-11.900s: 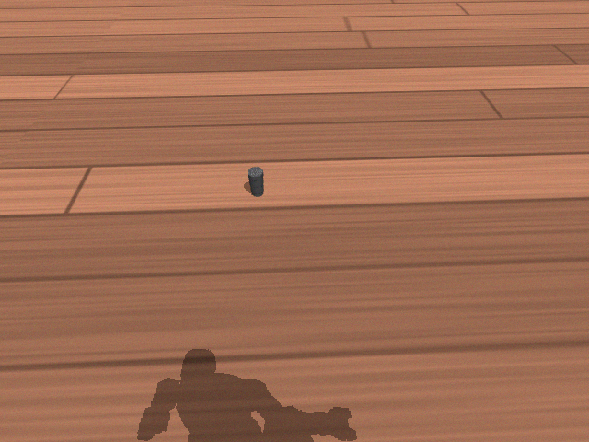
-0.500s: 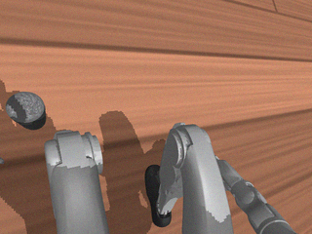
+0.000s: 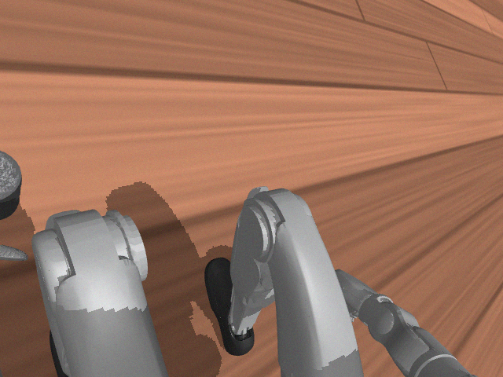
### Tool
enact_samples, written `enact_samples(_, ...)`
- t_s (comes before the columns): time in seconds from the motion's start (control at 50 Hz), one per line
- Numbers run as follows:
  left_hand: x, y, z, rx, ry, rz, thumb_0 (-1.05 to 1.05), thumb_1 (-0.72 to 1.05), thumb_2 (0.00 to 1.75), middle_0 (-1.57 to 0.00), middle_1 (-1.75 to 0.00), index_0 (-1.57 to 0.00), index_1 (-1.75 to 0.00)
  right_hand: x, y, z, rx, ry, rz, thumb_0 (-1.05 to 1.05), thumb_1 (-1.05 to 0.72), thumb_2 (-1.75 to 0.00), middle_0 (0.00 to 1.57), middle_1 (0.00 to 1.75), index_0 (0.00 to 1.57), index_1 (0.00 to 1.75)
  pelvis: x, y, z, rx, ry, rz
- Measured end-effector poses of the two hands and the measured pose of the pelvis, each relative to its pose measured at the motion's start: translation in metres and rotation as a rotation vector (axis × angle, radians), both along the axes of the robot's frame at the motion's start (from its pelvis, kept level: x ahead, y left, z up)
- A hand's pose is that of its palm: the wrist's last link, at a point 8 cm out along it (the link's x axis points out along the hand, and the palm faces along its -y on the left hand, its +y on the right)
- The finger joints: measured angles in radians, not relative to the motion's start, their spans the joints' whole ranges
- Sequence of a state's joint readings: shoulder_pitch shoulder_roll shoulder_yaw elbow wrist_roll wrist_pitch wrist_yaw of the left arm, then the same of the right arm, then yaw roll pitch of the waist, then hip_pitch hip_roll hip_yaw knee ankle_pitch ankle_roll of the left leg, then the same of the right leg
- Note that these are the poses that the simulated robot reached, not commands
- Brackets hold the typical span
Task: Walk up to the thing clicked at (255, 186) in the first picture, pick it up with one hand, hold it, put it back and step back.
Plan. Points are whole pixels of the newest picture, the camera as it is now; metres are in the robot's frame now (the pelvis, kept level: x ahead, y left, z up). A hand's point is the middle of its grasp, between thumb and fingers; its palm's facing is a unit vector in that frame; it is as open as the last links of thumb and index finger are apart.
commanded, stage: close in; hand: left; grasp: from the side
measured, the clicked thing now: out of the picture +0.40 +0.27 -0.21
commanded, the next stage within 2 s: rest palm in 0.02 s
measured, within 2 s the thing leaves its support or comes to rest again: leaves its support in 1.20 s
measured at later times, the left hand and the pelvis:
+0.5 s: hand out of the picture +0.39 +0.27 -0.18, palm faces +0.31 -0.95 +0.00, open 12.6 cm; pelvis +0.00 +0.00 +0.00, yaw -2 degrees
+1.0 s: hand out of the picture +0.41 +0.27 -0.18, palm faces +0.36 -0.93 +0.01, open 10.2 cm; pelvis +0.00 +0.00 +0.00, yaw -2 degrees
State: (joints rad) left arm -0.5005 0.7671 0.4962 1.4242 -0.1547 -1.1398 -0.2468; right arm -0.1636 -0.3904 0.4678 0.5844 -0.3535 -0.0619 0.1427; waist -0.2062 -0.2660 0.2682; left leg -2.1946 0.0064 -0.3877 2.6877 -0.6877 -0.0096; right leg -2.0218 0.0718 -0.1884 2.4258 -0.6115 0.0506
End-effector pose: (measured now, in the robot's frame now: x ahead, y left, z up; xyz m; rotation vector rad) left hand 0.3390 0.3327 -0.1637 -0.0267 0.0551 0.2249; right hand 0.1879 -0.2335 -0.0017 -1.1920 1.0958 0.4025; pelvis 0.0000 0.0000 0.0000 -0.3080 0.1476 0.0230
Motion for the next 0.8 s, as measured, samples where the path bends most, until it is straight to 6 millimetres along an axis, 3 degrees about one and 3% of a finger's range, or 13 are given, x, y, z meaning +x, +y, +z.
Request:
enact_samples(0.16,0.010,-0.014,-0.008,-0.015,-0.021,0.059,-0.01,-0.45,0.08,-0.05,-0.08,-0.05,-0.07,-0.012,0.003,0.003,-0.031,0.029,0.004,0.00,-0.91,-0.90,0.21,0.30,0.21,0.30,-0.002,0.002,-0.002,-0.014,-0.024,-0.013)
enact_samples(0.3,0.014,-0.019,-0.017,0.011,-0.016,0.067,-0.01,-0.29,0.15,-0.08,-0.08,-0.07,-0.08,-0.016,0.004,0.000,-0.046,0.068,0.006,0.00,-0.89,-0.90,0.21,0.30,0.21,0.30,-0.001,0.003,-0.002,-0.023,-0.029,-0.020)
enact_samples(0.56,0.021,-0.022,-0.019,0.030,-0.035,0.083,-0.01,0.17,0.46,-0.37,-0.35,-0.35,-0.36,-0.011,0.008,-0.004,-0.055,0.088,0.016,0.00,-0.87,-0.90,0.21,0.30,0.21,0.30,0.001,0.004,-0.002,-0.031,-0.025,-0.031)
enact_samples(0.8,0.026,-0.021,-0.017,0.017,-0.020,0.130,0.01,0.04,0.61,-0.67,-0.68,-0.51,-0.68,-0.013,0.007,0.001,-0.063,0.080,0.005,0.00,-0.87,-0.90,0.21,0.30,0.21,0.30,-0.001,0.004,0.000,-0.032,-0.028,-0.036)
